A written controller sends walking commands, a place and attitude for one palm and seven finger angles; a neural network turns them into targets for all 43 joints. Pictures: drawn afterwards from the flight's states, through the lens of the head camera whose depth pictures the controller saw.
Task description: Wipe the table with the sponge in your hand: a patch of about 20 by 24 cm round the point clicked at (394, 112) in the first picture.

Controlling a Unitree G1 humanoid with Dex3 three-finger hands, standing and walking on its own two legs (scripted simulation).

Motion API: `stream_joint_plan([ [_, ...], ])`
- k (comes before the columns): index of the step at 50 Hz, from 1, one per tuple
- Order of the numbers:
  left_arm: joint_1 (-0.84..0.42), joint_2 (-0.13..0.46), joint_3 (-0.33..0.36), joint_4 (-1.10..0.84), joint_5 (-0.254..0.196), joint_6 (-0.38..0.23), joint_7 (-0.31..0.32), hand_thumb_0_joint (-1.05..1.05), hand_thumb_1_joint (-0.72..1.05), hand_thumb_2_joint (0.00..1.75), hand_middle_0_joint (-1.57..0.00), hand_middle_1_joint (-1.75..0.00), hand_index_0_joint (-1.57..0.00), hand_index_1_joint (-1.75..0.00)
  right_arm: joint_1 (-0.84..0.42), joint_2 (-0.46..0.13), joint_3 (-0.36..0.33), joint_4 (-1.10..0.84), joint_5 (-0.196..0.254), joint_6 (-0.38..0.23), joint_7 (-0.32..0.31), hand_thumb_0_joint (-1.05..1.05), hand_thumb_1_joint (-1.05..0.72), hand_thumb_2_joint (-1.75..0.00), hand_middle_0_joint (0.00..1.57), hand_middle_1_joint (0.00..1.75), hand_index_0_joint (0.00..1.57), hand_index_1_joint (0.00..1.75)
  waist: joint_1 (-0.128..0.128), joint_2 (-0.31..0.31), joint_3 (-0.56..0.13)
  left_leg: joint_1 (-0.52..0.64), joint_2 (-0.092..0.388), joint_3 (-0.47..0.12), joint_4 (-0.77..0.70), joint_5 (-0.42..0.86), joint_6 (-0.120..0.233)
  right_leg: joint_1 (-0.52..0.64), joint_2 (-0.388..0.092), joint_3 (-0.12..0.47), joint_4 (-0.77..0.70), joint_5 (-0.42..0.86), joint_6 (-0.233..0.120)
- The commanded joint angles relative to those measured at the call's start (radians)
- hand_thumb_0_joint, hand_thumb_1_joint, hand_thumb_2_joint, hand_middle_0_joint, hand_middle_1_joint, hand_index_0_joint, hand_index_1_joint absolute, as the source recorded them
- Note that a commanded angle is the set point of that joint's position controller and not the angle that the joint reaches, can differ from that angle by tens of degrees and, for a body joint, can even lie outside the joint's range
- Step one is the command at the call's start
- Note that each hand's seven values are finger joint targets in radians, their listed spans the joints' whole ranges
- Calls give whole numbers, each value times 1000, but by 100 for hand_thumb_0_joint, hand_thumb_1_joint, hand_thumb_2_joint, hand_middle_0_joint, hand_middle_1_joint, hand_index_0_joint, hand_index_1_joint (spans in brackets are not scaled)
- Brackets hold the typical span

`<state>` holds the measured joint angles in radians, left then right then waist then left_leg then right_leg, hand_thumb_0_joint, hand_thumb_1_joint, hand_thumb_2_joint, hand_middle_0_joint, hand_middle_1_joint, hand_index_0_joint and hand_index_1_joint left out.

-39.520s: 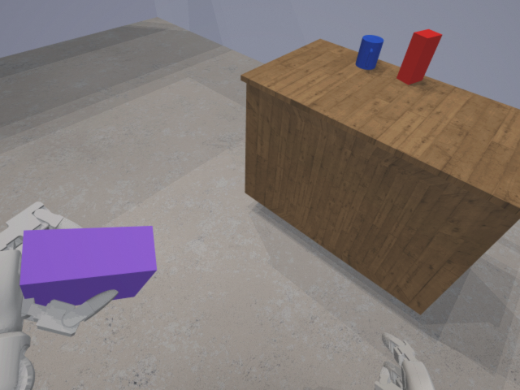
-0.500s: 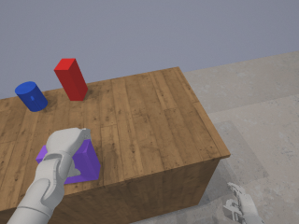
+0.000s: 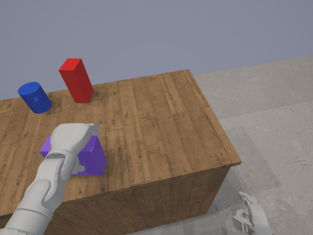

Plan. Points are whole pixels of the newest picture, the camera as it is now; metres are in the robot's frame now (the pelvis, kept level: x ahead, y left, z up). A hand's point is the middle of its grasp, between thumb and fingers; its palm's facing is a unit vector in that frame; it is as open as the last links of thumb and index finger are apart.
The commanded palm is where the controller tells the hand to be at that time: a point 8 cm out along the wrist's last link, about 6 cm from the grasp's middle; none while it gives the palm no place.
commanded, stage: move the sponge above the wiping area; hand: left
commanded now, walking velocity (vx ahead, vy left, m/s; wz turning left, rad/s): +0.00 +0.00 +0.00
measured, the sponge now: (78, 160) +0.28 +0.28 +0.01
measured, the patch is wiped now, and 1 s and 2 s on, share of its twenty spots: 0.00 0.00 0.00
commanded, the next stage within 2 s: lower the sponge onto the table in 1.50 s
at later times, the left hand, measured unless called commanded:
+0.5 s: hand (69, 139) +0.29 +0.28 +0.09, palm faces +0.11 -0.01 -0.99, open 9.5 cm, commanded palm +0.26 +0.29 +0.14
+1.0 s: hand (59, 133) +0.30 +0.30 +0.11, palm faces +0.17 +0.00 -0.99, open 9.4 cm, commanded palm +0.26 +0.29 +0.14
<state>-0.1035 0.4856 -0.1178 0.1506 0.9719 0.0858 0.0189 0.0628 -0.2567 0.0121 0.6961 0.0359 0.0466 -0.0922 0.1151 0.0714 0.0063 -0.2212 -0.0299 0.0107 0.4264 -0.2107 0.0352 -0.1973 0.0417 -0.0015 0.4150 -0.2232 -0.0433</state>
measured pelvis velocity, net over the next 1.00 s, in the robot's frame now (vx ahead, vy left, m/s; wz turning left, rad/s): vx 0.00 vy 0.00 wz -0.01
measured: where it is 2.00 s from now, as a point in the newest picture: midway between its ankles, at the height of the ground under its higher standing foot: outside the picture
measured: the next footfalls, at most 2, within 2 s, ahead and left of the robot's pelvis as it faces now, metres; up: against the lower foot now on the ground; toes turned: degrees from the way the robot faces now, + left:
none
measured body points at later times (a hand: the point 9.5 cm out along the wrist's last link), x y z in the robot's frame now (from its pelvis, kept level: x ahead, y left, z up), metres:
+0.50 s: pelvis +0.01 +0.01 +0.00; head +0.01 -0.02 +0.45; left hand +0.28 +0.28 +0.15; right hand +0.23 -0.21 -0.10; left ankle +0.01 +0.10 -0.74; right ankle +0.00 -0.10 -0.74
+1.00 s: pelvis +0.00 +0.00 +0.00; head +0.00 -0.03 +0.45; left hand +0.28 +0.30 +0.16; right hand +0.22 -0.21 -0.11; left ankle +0.01 +0.10 -0.74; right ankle +0.00 -0.10 -0.74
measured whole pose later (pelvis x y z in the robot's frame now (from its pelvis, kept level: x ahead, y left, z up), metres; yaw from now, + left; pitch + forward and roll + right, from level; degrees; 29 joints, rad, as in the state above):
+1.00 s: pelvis +0.00 +0.00 +0.00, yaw -1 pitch +0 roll +0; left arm -0.14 0.49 -0.05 0.14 0.93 0.28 0.17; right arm 0.04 -0.25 0.01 0.74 0.06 0.09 -0.06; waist 0.12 0.08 -0.02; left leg -0.20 -0.03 0.02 0.40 -0.20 0.04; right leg -0.19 0.04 0.01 0.40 -0.21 -0.04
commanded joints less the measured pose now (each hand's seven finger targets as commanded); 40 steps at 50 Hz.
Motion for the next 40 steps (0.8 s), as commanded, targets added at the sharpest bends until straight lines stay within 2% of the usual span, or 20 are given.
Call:
stream_joint_plan([
  [1,-411,324,318,-149,13,63,208,0,10,130,-120,-160,-120,-160,-142,-108,-53,-118,14,-40,2,0,-90,-90,20,30,20,30,6,50,-303,110,4,-87,-31,265,-27,38,-8,122,-44,206,-59],
  [4,-234,246,268,-13,-58,238,198,0,10,130,-120,-160,-120,-160,-201,-129,-44,-115,33,-16,28,0,-90,-90,20,30,20,30,19,-28,-243,60,-2,-74,-58,231,-33,76,-21,111,-56,199,-43],
  [7,-170,120,76,17,-96,378,78,0,10,130,-120,-160,-120,-160,-227,-140,-26,-152,55,14,40,0,-90,-90,20,30,20,30,-21,-122,-188,31,-2,-68,-70,202,-14,94,-36,91,-65,224,-19],
  [9,-191,102,23,-7,-91,409,-1,0,10,130,-120,-160,-120,-160,-238,-148,-17,-169,64,22,39,0,-90,-90,20,30,20,30,-44,-127,-172,43,-8,-76,-66,191,-1,75,-32,95,-66,222,-21],
  [10,-202,81,-17,-62,-92,397,-39,0,10,130,-120,-160,-120,-160,-219,-146,-18,-193,59,22,38,0,-90,-90,20,30,20,30,-56,-128,-193,50,-7,-80,-53,183,13,81,-33,76,-63,221,-17],
  [12,-267,136,8,-157,-65,323,-86,0,10,130,-120,-160,-120,-160,-201,-139,-18,-202,43,9,36,0,-90,-90,20,30,20,30,-62,-144,-255,86,-16,-86,-28,203,33,84,-32,86,-54,251,-15],
  [14,-359,241,102,-327,-42,181,-78,0,10,130,-120,-160,-120,-160,-182,-129,-22,-202,16,-11,25,0,-90,-90,20,30,20,30,-50,-86,-344,150,-11,-93,-14,246,38,102,-22,105,-39,279,-22],
  [15,-395,288,153,-408,-24,106,-50,0,10,130,-120,-160,-120,-160,-161,-112,-29,-202,3,-25,16,0,-90,-90,20,30,20,30,-34,-16,-403,195,-8,-99,-8,291,36,116,-20,100,-23,294,-28],
  [17,-366,313,220,-459,12,4,35,0,10,130,-120,-160,-120,-160,-128,-96,-40,-183,-15,-48,2,0,-90,-90,20,30,20,30,-8,88,-422,242,13,-120,-6,412,0,81,-8,100,-6,301,-41],
  [19,-335,361,305,-445,49,-13,124,0,10,130,-120,-160,-120,-160,-112,-107,-52,-152,-21,-53,0,0,-90,-90,20,30,20,30,10,156,-386,244,30,-144,-3,480,-38,36,8,117,-10,277,-58],
  [20,-357,285,258,-385,48,4,153,0,10,130,-120,-160,-120,-160,-112,-96,-52,-143,-14,-52,4,0,-90,-90,20,30,20,30,-10,126,-340,221,32,-137,2,472,-47,0,1,93,-10,266,-56],
  [24,-315,242,255,-116,-23,195,204,0,10,130,-120,-160,-120,-160,-185,-120,-45,-106,27,-17,24,0,-90,-90,20,30,20,30,0,-11,-207,103,14,-93,-51,237,-41,6,-7,102,-65,162,-53],
  [27,-237,184,146,-38,-67,337,132,0,10,130,-120,-160,-120,-160,-236,-131,-24,-131,43,10,30,0,-90,-90,20,30,20,30,-6,-111,-222,62,0,-74,-74,204,-25,89,-29,86,-69,187,-27],
  [29,-196,176,107,-38,-69,395,60,0,10,130,-120,-160,-120,-160,-256,-141,-17,-149,51,28,34,0,-90,-90,20,30,20,30,-18,-89,-213,63,-12,-78,-80,209,-18,111,-30,103,-67,207,-29],
  [30,-199,120,31,-66,-68,403,15,0,10,130,-120,-160,-120,-160,-249,-134,-10,-174,52,32,36,0,-90,-90,20,30,20,30,-30,-81,-218,68,-14,-79,-70,213,-7,115,-34,79,-64,226,-25],
  [32,-222,140,24,-127,-57,371,-47,0,10,130,-120,-160,-120,-160,-235,-134,-8,-192,45,29,38,0,-90,-90,20,30,20,30,-43,-89,-243,89,-14,-89,-50,221,12,107,-33,80,-60,243,-23],
  [35,-328,175,50,-265,-36,225,-82,0,10,130,-120,-160,-120,-160,-198,-118,-11,-199,19,9,29,0,-90,-90,20,30,20,30,-54,-60,-279,138,-10,-94,-32,218,33,77,-22,77,-61,221,-25],
  [38,-420,276,167,-344,11,60,-8,0,10,130,-120,-160,-120,-160,-163,-99,-23,-175,-5,-19,12,0,-90,-90,20,30,20,30,-26,14,-308,184,0,-112,-35,243,18,55,-8,97,-56,196,-40],
  [39,-458,330,222,-410,30,25,31,0,10,130,-120,-160,-120,-160,-163,-103,-29,-172,-13,-29,5,0,-90,-90,20,30,20,30,-11,81,-336,206,8,-123,-39,259,5,55,2,118,-50,192,-50],
  [40,-437,322,241,-400,49,7,76,0,10,130,-120,-160,-120,-160,-146,-92,-36,-166,-16,-36,-1,0,-90,-90,20,30,20,30,-3,100,-347,202,13,-118,-40,282,-8,56,2,105,-40,185,-55],
])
